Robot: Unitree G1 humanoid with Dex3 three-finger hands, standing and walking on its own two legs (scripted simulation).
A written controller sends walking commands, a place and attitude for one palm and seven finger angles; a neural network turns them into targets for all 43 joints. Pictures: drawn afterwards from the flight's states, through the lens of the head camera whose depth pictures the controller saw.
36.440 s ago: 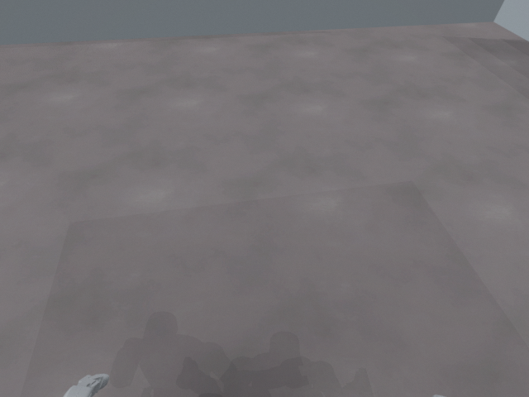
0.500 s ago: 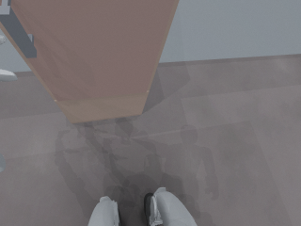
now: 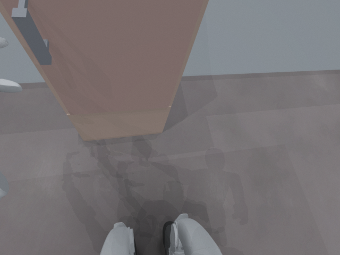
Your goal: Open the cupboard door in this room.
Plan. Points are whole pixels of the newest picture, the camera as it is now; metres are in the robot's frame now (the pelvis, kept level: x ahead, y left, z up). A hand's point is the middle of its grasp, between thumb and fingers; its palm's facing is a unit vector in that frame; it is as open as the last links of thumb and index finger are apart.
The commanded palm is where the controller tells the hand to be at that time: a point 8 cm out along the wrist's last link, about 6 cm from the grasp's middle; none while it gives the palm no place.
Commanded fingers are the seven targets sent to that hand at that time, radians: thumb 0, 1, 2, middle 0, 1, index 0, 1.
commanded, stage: move the hooked fingers beside the handle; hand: left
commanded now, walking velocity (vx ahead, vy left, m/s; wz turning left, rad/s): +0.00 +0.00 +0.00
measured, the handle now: (35, 32) +0.57 +0.24 +0.08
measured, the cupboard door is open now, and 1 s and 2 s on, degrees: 0 0 0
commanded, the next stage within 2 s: slide the fingers in behind the handle in 0.10 s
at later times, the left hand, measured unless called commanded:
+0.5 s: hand (6, 58) +0.51 +0.28 +0.08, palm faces +0.05 -1.00 +0.01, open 14.0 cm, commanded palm +0.49 +0.31 +0.07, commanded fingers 0.00 -0.50 0.30 -0.30 -1.20 -0.30 -1.20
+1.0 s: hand (27, 60) +0.51 +0.25 +0.08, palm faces +0.08 -1.00 +0.01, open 14.0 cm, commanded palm +0.49 +0.29 +0.07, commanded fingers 0.00 -0.50 0.30 -0.30 -1.20 -0.30 -1.20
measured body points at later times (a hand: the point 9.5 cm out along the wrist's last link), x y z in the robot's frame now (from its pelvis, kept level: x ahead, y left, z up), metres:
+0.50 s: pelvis +0.00 +0.01 +0.00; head +0.15 +0.05 +0.42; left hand +0.50 +0.34 +0.08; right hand -0.03 -0.26 -0.09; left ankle -0.01 +0.07 -0.67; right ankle +0.03 -0.12 -0.67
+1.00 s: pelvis +0.00 +0.00 +0.00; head +0.14 +0.03 +0.43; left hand +0.50 +0.30 +0.08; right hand +0.00 -0.27 -0.10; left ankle -0.01 +0.07 -0.67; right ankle +0.03 -0.12 -0.67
